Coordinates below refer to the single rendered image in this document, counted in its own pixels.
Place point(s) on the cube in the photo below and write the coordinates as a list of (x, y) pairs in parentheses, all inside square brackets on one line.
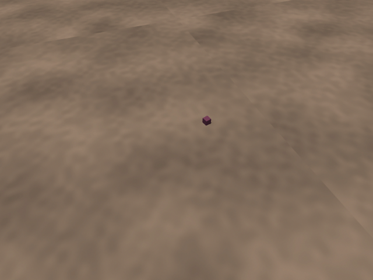
[(206, 120)]

